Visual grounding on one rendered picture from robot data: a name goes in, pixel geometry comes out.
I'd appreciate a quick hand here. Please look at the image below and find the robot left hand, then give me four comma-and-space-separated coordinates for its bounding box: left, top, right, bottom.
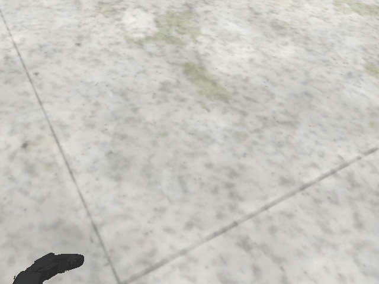
13, 253, 84, 284

